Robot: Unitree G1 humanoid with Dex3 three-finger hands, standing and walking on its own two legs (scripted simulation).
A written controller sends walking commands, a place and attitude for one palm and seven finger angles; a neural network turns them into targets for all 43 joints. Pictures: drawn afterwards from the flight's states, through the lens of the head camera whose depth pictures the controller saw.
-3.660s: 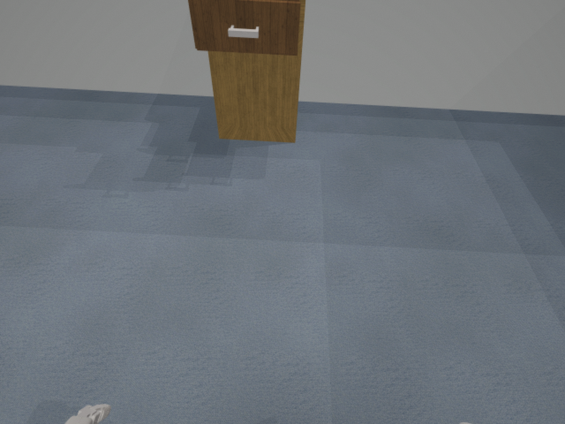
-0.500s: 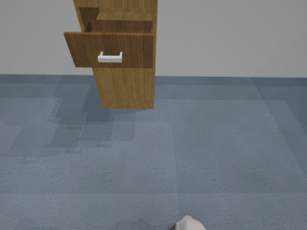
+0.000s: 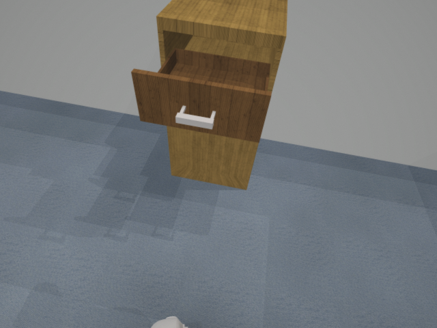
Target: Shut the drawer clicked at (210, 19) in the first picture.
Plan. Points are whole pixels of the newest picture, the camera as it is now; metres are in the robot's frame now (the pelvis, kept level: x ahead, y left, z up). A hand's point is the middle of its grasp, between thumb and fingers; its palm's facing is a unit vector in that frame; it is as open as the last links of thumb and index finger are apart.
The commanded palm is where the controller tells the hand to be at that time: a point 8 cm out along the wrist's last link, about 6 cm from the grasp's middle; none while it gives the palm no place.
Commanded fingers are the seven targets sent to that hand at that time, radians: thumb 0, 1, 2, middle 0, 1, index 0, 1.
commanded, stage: take the last steps up to it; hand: left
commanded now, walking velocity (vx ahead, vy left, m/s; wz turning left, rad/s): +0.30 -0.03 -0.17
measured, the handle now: (196, 116) +0.68 +0.12 -0.02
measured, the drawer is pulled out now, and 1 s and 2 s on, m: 0.30 0.30 0.30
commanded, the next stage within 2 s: come to a stop and stand still in 1.10 s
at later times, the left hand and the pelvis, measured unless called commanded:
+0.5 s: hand (141, 302) +0.20 +0.17 -0.15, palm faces -0.07 -0.98 -0.20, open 7.3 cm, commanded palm none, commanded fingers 0.00 0.90 0.90 -0.20 -0.30 -0.20 -0.30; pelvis +0.12 -0.01 +0.01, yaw -5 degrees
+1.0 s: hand (167, 298) +0.21 +0.12 -0.17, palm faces +0.05 -0.99 -0.12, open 7.4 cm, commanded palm none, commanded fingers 0.00 0.90 0.90 -0.20 -0.30 -0.20 -0.30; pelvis +0.27 -0.03 +0.00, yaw -3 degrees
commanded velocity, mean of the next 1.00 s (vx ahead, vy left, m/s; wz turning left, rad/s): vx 0.27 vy -0.01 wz -0.07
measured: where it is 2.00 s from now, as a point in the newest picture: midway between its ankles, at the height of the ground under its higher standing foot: (222, 304)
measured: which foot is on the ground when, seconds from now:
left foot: up 0.00-0.00, down 0.02-0.56, up 0.58-1.00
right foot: down 0.00-0.02, up 0.04-0.54, down 0.56-1.00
